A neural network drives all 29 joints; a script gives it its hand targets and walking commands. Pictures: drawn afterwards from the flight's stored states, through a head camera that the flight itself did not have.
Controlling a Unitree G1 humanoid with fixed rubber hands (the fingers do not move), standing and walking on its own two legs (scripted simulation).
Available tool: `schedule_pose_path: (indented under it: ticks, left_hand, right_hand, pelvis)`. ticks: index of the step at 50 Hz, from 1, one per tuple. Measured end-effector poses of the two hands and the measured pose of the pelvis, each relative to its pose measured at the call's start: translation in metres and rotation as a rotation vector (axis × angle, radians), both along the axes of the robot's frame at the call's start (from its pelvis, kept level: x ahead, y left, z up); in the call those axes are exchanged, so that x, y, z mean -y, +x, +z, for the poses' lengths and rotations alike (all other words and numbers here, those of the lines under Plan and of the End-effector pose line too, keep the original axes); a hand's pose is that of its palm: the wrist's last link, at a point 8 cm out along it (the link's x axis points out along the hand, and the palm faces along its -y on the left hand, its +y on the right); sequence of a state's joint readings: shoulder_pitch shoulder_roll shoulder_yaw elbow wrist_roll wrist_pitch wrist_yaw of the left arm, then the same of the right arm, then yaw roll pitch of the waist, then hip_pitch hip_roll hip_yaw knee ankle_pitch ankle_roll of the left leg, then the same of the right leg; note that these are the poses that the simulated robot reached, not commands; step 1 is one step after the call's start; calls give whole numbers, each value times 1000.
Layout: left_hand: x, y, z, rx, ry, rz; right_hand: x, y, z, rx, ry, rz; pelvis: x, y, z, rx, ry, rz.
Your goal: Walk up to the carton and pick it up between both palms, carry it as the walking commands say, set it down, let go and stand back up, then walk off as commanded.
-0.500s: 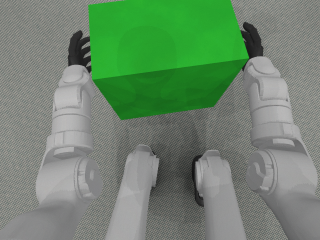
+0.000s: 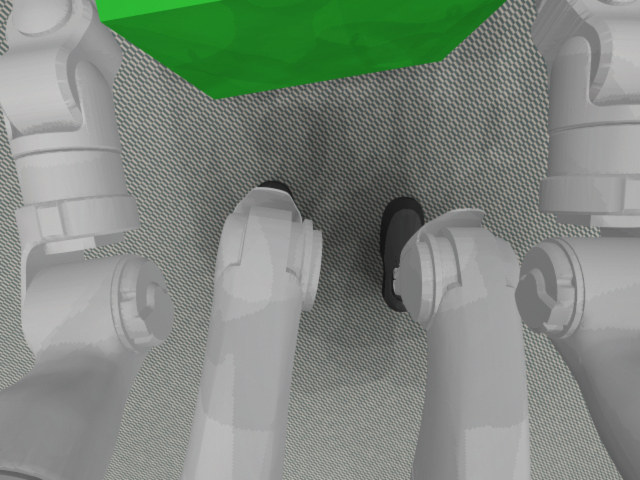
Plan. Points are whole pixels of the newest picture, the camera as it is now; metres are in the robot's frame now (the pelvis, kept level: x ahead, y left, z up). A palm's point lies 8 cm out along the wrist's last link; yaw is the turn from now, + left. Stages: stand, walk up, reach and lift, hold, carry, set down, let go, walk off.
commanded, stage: set down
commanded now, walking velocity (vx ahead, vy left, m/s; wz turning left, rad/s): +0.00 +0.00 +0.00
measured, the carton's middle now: out of the picture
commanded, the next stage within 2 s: none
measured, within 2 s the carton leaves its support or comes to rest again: neither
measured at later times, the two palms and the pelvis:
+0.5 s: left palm out of the picture +0.53 +0.27 -0.22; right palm out of the picture +0.59 -0.11 -0.21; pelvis +0.01 +0.01 -0.05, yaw +0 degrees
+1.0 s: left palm out of the picture +0.53 +0.27 -0.22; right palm out of the picture +0.60 -0.11 -0.22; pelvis +0.01 +0.00 -0.08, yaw +1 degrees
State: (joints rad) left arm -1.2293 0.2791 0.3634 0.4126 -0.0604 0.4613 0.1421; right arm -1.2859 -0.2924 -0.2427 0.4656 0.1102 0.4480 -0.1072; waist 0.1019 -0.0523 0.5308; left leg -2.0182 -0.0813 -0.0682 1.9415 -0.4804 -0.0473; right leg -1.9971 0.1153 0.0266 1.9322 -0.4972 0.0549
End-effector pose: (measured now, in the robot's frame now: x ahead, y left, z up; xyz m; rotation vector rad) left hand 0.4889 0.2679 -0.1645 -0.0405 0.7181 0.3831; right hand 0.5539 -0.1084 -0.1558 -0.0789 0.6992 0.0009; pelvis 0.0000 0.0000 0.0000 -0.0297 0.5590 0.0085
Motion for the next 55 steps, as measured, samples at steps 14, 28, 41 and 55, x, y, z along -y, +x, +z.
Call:
schedule_pose_path:
  ticks: [14,28,41,55]
  left_hand:
    - [-12,37,10,-5,56,-30]
    - [2,43,-53,-24,26,-39]
    - [-2,49,-55,-25,26,-46]
    - [-5,49,-57,-13,-8,-75]
  right_hand:
    - [-12,39,4,17,-16,32]
    - [2,39,-59,5,36,-15]
    - [-1,53,-58,11,12,2]
    - [-1,52,-58,19,10,6]
  pelvis:
    - [-4,-5,-22,43,-4,15]
    - [-6,13,-56,3,12,-6]
    - [1,16,-67,27,32,-8]
    - [5,12,-76,34,48,-7]
